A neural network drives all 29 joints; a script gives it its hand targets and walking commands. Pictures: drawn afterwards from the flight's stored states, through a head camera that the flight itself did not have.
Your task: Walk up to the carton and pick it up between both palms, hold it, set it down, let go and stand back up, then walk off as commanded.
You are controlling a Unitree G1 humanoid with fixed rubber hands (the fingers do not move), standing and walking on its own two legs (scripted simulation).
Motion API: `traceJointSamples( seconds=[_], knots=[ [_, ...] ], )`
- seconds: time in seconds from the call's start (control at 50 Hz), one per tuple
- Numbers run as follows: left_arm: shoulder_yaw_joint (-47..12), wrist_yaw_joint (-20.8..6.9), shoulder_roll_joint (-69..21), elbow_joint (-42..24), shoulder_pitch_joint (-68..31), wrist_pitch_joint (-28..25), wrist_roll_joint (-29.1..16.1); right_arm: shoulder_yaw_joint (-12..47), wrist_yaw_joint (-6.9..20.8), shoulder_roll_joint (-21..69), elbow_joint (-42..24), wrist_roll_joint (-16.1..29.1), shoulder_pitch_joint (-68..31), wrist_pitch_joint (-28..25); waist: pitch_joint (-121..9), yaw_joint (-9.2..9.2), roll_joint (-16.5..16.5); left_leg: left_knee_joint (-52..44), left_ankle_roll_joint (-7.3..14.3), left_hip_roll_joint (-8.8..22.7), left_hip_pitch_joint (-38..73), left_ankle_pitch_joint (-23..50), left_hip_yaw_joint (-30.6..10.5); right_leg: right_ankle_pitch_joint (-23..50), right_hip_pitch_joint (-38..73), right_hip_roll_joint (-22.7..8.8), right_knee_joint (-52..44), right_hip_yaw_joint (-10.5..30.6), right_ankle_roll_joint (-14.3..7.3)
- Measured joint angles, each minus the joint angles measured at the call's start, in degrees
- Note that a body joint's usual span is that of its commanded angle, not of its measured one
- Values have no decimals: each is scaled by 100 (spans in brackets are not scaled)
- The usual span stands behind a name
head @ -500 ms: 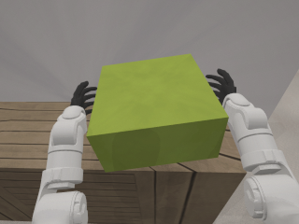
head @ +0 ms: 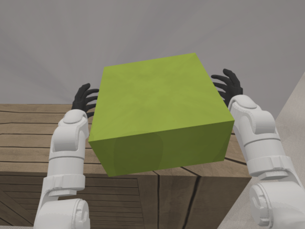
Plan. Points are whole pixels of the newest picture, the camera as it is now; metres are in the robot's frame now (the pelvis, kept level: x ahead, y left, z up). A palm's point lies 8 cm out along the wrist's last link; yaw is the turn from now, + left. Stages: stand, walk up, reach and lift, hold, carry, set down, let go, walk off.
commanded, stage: hold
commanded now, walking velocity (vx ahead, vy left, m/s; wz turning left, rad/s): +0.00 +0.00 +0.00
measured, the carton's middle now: (156, 108) +0.42 +0.01 +0.13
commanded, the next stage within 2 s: set down in 0.82 s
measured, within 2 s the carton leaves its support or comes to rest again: neither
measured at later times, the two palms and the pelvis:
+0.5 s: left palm (81, 113) +0.36 +0.20 +0.17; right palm (233, 100) +0.38 -0.19 +0.19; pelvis +0.00 +0.00 +0.00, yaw +0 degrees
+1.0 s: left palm (81, 109) +0.36 +0.20 +0.18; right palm (234, 101) +0.38 -0.19 +0.18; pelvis +0.00 +0.00 +0.00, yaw +0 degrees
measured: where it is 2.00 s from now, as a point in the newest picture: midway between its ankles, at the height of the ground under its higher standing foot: outside the picture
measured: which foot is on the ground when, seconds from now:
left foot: down 0.00-1.00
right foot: down 0.00-1.00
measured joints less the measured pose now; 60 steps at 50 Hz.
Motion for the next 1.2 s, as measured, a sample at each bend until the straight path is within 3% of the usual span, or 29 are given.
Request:
traceJointSamples(
  seconds=[0.32,0.7,1.0,1.06,1.2],
  knots=[
    [0,11,-10,0,4,33,0,0,21,-2,54,0,2,-18,2,0,122,-4,0,0,6,6,0,3,5,0,0,0,0],
    [0,14,-10,0,9,27,2,0,24,2,57,-1,5,-31,4,0,-22,-27,-1,-1,20,17,-1,5,9,0,0,0,0],
    [0,36,-13,4,3,27,36,-111,135,79,264,-37,10,-210,-48,0,188,-27,-1,-1,69,1,-1,-12,58,0,-1,0,0],
    [3,14,-13,208,-43,-113,66,-253,237,180,436,-206,9,-363,-48,-1,219,-28,-1,-1,69,1,-1,-14,57,0,-1,0,0],
    [216,-178,-12,873,-139,-985,168,-484,398,469,647,-782,9,-975,-41,0,156,-55,-1,-1,81,-18,-1,-50,57,0,-1,0,1]
  ],
)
